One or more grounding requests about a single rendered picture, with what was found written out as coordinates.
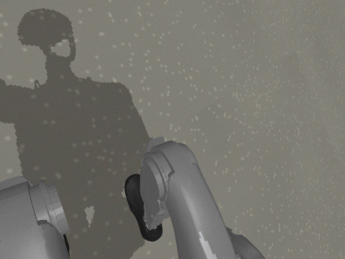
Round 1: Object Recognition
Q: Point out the right robot hand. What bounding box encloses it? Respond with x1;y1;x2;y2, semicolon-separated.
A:
226;227;266;259

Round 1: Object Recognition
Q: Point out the right robot foot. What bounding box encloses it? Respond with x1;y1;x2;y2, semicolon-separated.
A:
125;174;163;242

